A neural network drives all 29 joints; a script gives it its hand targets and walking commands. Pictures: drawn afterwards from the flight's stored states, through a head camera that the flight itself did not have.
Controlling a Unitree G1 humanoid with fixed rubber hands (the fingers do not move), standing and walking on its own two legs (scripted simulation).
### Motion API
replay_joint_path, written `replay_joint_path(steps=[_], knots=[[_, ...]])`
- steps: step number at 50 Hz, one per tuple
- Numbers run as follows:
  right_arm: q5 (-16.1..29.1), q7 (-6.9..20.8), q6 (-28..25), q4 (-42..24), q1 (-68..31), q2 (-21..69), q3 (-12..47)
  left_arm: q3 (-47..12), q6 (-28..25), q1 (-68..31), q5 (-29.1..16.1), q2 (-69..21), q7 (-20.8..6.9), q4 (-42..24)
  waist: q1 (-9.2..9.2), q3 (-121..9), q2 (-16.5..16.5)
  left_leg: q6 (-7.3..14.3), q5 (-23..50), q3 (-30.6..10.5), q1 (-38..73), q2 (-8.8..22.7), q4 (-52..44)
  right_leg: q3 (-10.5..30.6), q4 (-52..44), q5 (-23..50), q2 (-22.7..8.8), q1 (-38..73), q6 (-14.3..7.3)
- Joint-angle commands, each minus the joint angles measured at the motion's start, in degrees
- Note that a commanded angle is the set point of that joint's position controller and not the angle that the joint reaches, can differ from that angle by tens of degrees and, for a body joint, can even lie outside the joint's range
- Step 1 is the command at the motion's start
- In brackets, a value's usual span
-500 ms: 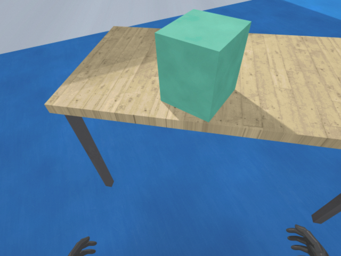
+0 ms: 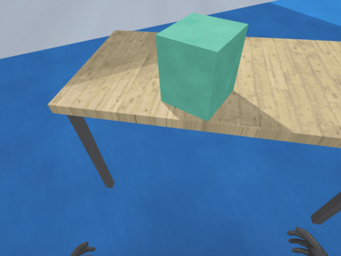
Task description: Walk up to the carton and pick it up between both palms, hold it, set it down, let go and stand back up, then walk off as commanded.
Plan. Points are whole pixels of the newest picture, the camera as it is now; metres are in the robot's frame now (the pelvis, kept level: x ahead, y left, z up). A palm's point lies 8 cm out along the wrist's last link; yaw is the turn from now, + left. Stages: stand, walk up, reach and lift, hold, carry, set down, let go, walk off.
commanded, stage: stand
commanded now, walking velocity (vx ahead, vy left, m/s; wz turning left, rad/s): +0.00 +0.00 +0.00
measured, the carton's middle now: (200, 66) +0.70 -0.06 +0.09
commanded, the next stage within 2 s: walk up in 0.64 s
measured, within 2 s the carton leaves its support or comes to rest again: neither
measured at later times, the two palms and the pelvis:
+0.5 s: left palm out of the picture +0.10 +0.28 -0.10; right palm out of the picture +0.13 -0.29 -0.07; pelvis -0.01 +0.00 +0.00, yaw +0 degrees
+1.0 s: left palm out of the picture +0.10 +0.30 -0.09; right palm out of the picture +0.12 -0.30 -0.06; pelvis +0.00 +0.01 +0.01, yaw -2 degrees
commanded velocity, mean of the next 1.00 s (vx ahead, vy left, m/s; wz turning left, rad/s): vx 0.00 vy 0.00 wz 0.00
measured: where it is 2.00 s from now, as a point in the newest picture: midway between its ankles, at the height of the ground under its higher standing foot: outside the picture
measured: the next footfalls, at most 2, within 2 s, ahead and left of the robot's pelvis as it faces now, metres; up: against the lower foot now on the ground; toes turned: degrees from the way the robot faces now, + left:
right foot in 1.48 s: +0.18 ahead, -0.09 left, +0.00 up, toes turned -7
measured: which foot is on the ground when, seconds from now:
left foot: down 0.00-1.00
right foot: down 0.00-1.00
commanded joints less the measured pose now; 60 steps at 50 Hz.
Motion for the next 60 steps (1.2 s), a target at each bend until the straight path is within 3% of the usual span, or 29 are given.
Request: replay_joint_path(steps=[1,41,42,43,44,46,47,48,50,52,53,54,55,56,57,58,60], knots=[[-1.1,-0.3,-1.7,1.7,-3.1,-10.9,-3.3,4.1,-1.3,-6.0,1.1,13.5,0.1,-2.3,-0.2,-4.2,-2.4,3.8,8.6,-5.3,3.7,5.2,-9.4,6.8,-10.5,9.0,-5.6,1.1,-4.0],[-0.8,-0.1,-1.8,5.1,-3.3,-11.0,-2.9,3.7,-1.2,-6.6,0.9,13.6,-0.3,0.9,-0.03,-4.9,-3.0,3.5,8.5,-5.7,4.7,5.7,-12.5,6.9,-13.1,8.3,-5.9,2.5,-3.6],[-2.6,1.2,-2.0,1.7,-0.4,-16.3,-5.5,5.9,-1.8,2.7,1.1,18.4,-1.0,-1.3,0.66,-7.4,-1.1,5.7,-14.9,-5.8,5.7,4.1,-9.7,12.0,-13.2,-14.3,-4.4,0.7,-5.8],[-2.8,1.7,-1.7,1.7,-0.8,-16.4,-6.1,6.4,-1.9,4.1,1.7,19.7,-1.2,-0.5,0.72,-3.7,-2.3,6.3,-22.2,-7.6,2.8,3.8,-8.3,16.5,-15.4,-23.9,-5.7,-3.0,-6.9],[-2.9,1.9,-1.4,1.3,-0.6,-15.8,-6.3,6.8,-1.9,4.9,2.0,20.4,-1.3,-0.6,0.67,-0.7,-4.3,6.0,-23.7,-7.2,-0.8,2.9,-6.2,20.1,-18.2,-28.5,-7.0,-4.2,-7.6],[-2.9,2.4,-1.5,0.5,-1.2,-13.1,-6.0,7.2,-2.3,7.3,2.0,21.3,-1.2,-0.4,1.83,2.5,-9.3,3.7,-14.2,0.1,-10.8,-1.0,1.4,28.9,-25.2,-29.8,-12.2,3.9,-10.3],[-2.9,2.5,-1.5,0.6,-1.6,-12.7,-5.9,7.5,-2.5,8.1,2.1,21.9,-0.9,-0.4,2.81,2.6,-10.4,3.2,-11.9,-0.4,-15.5,-0.2,3.9,32.1,-25.9,-24.1,-15.0,9.5,-12.6],[-2.8,2.6,-1.7,0.3,-2.0,-13.1,-5.9,7.7,-2.8,8.7,2.1,22.3,-0.7,-0.5,3.54,1.3,-10.0,3.0,-12.2,-1.8,-17.7,0.9,4.6,32.7,-25.3,-17.4,-16.2,13.9,-13.9],[-2.6,2.9,-1.8,-0.1,-1.6,-13.6,-6.0,7.6,-2.9,8.1,1.9,21.9,-0.7,-1.1,3.36,-1.0,-9.3,2.7,-12.8,-2.0,-16.1,1.3,3.7,29.9,-23.6,-9.5,-15.5,15.7,-13.8],[-2.3,3.1,-2.1,0.1,0.1,-13.3,-6.3,7.3,-2.5,6.3,2.0,21.7,-0.8,-1.8,1.61,-1.4,-9.1,3.1,-10.7,-0.6,-8.4,0.6,-2.6,25.3,-20.4,-2.5,-13.7,10.9,-12.8],[-2.2,2.9,-2.4,1.1,3.1,-12.8,-6.5,6.9,-2.2,3.5,1.8,21.3,-1.0,-2.5,-0.85,-1.9,-8.1,3.5,-6.4,1.3,-1.1,-0.3,-9.1,21.0,-16.7,1.6,-11.5,6.5,-11.4],[-2.4,2.5,-2.8,2.8,8.8,-13.0,-7.0,6.3,-1.8,0.3,1.4,19.2,-1.1,-3.6,-4.73,-3.4,-5.8,4.2,-1.9,0.4,10.6,-0.5,-17.3,15.6,-9.3,4.8,-7.5,-1.0,-7.9],[-3.4,1.7,-3.5,4.2,14.7,-17.0,-8.4,4.9,-1.8,-1.7,0.5,14.4,-1.0,-5.0,-8.0,-5.9,6.3,6.2,-6.5,-16.4,23.7,9.1,-25.4,8.4,8.2,4.1,0.5,-14.5,-3.2],[-3.5,1.4,-3.5,3.6,14.6,-22.1,-9.3,4.1,-2.0,-1.7,0.5,12.7,-0.5,-5.2,-7.06,-1.6,13.0,9.0,-4.8,-32.9,27.6,21.3,-27.6,3.5,16.4,-10.6,7.3,-29.7,-1.4],[-2.4,1.4,-3.3,2.8,12.5,-22.4,-9.1,4.9,-2.0,-1.6,1.0,17.8,0.3,-3.9,-6.1,-0.1,4.2,12.0,-1.4,-33.5,23.1,24.9,-25.3,6.9,20.2,-12.0,2.4,-29.7,-1.7],[-1.9,1.2,-3.5,2.4,11.8,-20.4,-8.2,4.8,-2.2,0.3,0.7,18.5,0.2,-3.1,-4.29,1.2,1.0,10.4,7.0,-29.5,21.2,23.0,-23.9,7.2,21.4,-8.6,1.1,-27.8,-2.1],[-1.8,0.9,-3.4,2.0,10.5,-16.8,-7.6,5.2,-2.3,3.5,0.1,17.7,-0.4,-2.3,-2.76,-1.1,4.8,6.7,29.2,-15.2,23.0,16.0,-19.5,5.4,19.8,-3.4,-0.9,-23.5,-2.0]])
